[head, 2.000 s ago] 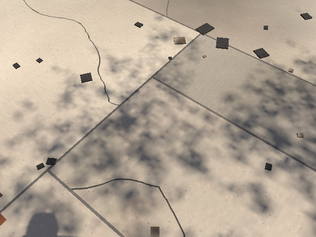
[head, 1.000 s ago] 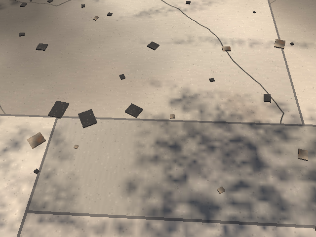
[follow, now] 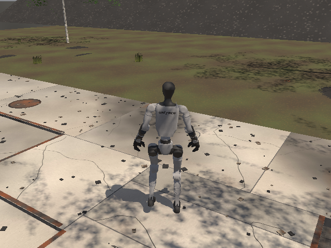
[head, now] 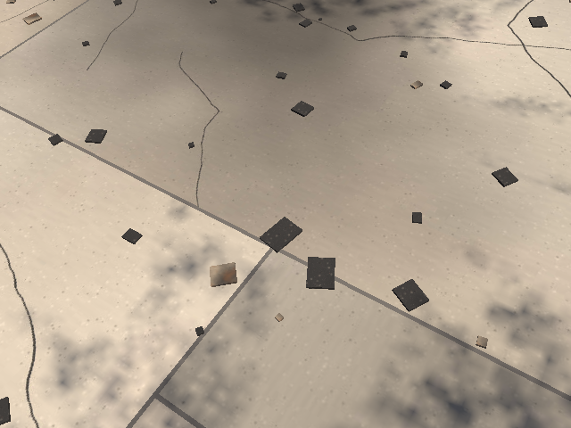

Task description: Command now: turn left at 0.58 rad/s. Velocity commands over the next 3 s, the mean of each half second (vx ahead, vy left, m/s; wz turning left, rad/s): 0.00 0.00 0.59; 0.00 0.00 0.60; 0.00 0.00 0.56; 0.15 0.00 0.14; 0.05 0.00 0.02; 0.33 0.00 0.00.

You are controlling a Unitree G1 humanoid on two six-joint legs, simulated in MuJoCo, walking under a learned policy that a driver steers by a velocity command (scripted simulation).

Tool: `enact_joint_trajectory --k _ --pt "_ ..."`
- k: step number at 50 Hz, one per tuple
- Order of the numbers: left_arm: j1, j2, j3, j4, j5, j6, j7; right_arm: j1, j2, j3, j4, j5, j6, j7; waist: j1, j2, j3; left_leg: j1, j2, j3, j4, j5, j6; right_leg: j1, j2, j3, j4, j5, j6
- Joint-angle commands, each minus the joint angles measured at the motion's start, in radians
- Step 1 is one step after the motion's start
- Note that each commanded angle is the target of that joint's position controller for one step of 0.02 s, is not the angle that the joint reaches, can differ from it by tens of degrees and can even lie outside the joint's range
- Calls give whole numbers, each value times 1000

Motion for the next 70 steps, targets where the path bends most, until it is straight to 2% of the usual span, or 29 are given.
enact_joint_trajectory --k 1,7,10,11,12,13,14,16,19,23,28,31,32,33,34,35,36,38,41,45,50,52,53,54,55,56,57,59,70 --pt "8 192 51 -52 -2 0 6 -83 -28 5 -116 1 -16 10 37 -218 -91 -82 48 35 -117 -14 -18 231 -245 162 -106 366 -206" --pt "-20 237 73 -48 -26 1 -21 -66 -43 1 -128 1 -3 32 25 -237 -100 131 47 123 -392 1 39 176 -284 92 -66 426 -195" --pt "-1 205 67 -21 -48 -5 -27 26 -62 -16 -97 -3 0 32 -29 -167 -115 363 12 126 -693 256 124 78 -235 0 88 303 -86" --pt "27 156 55 -21 -16 -9 -31 67 -146 -41 -99 -1 -4 19 -23 32 -140 552 157 -89 -720 559 187 -123 -153 -94 309 45 9" --pt "-29 112 34 -85 26 -13 -28 59 -246 -54 -129 -24 -15 13 -24 283 -131 610 408 -437 -700 844 393 -416 2 -89 545 -441 94" --pt "-105 162 49 -97 10 -15 -21 91 -190 -42 -123 -48 -40 22 -100 169 -196 563 426 -443 -728 776 479 -424 9 66 717 -475 99" --pt "-108 181 57 -95 -14 -11 -20 46 -162 -29 -112 -46 -56 21 -67 127 -150 522 364 -345 -734 698 430 -432 -10 94 759 -396 88" --pt "-82 188 65 -70 -8 -4 -7 -54 -117 -16 -117 -11 -59 8 -22 76 -105 467 270 -254 -730 599 334 -432 -23 108 701 -250 87" --pt "-47 160 59 -59 -8 -7 -14 -69 -113 -9 -119 -17 -48 -7 1 78 -135 414 222 -217 -726 630 327 -336 16 90 640 -149 107" --pt "-87 129 43 -71 -13 -11 -20 -49 -136 -18 -110 -12 -40 -15 -26 94 -129 403 206 -265 -712 500 322 -270 40 104 415 -122 112" --pt "-87 150 49 -84 -25 -25 -38 -64 -146 -22 -112 -9 -31 -3 -34 127 -112 355 198 -391 -692 432 318 -156 73 115 239 -146 88" --pt "-19 150 57 -70 -24 -39 -48 -107 -132 -17 -118 9 -24 -5 15 118 -121 336 151 -426 -631 413 265 -13 73 101 -23 12 55" --pt "6 182 68 -66 -16 -41 -44 -86 -106 -9 -116 8 -25 -9 13 74 -136 269 108 -396 -578 292 215 96 -6 148 -84 115 24" --pt "12 246 78 -80 0 -35 -36 -23 -44 7 -109 -11 -27 -6 -28 -151 -166 150 -7 -246 -356 -29 150 206 -223 342 -115 277 -58" --pt "0 277 83 -70 29 -32 -41 -31 -97 -12 -136 -1 -34 -10 -36 -350 -101 -28 -106 -97 -162 -298 96 142 -366 555 -142 384 -233" --pt "-38 218 67 -96 19 -36 -39 1 -170 -36 -108 -12 -37 -13 -36 -243 -90 -37 -33 -114 19 -258 62 116 -374 514 -142 353 -270" --pt "-83 170 53 -104 10 -36 -33 6 -181 -47 -85 -4 -31 -11 -50 -195 -71 -39 -21 -102 85 -187 47 93 -310 407 -130 308 -230" --pt "-120 148 44 -114 -11 -30 -21 21 -131 -39 -61 -3 -11 -13 -46 -170 -44 -72 -9 -77 154 -83 12 104 -237 281 -123 261 -188" --pt "-69 155 44 -103 -2 -13 -5 -36 -72 -19 -89 10 -9 -3 -4 -202 -49 -83 13 -1 58 -27 -14 158 -205 176 -132 299 -199" --pt "-43 204 63 -95 -5 0 -7 -84 -40 2 -122 -3 -13 12 30 -213 -92 -2 66 46 -154 -49 -15 214 -251 130 -118 352 -217" --pt "-60 240 77 -86 -33 2 -28 -37 -59 -5 -122 1 -4 31 6 -229 -101 172 56 120 -406 16 39 164 -282 73 -69 378 -189" --pt "-63 221 72 -74 -52 -1 -30 36 -64 -16 -98 0 -2 33 -40 -195 -107 323 23 144 -617 176 97 99 -253 15 34 295 -117" --pt "-1 177 61 -50 -41 -5 -36 78 -110 -33 -89 -2 -4 24 -43 -73 -119 468 54 52 -701 345 138 -16 -198 -61 180 147 -38" --pt "-8 93 30 -94 24 -5 -40 103 -241 -59 -114 -7 -13 4 -15 273 -127 637 339 -348 -701 753 267 -332 -58 -135 520 -399 74" --pt "-107 139 42 -129 9 -7 -28 95 -233 -48 -136 -46 -41 18 -82 216 -170 530 440 -477 -723 767 455 -411 21 36 708 -492 92" --pt "-134 175 53 -129 -14 -3 -20 70 -193 -37 -125 -52 -62 25 -80 125 -137 493 386 -395 -746 652 437 -420 -1 83 773 -422 82" --pt "-126 185 59 -121 -19 0 -15 24 -163 -28 -113 -35 -72 21 -50 98 -98 467 322 -322 -749 552 376 -424 -18 97 756 -326 69" --pt "-95 189 66 -99 -6 4 -6 -44 -123 -10 -118 -7 -65 8 -18 80 -83 432 254 -260 -746 524 316 -395 -18 102 720 -201 79" --pt "-102 144 47 -94 -21 -9 -24 -40 -136 -8 -107 -20 -46 -11 -40 103 -105 402 205 -343 -720 379 325 -242 38 119 365 -130 108"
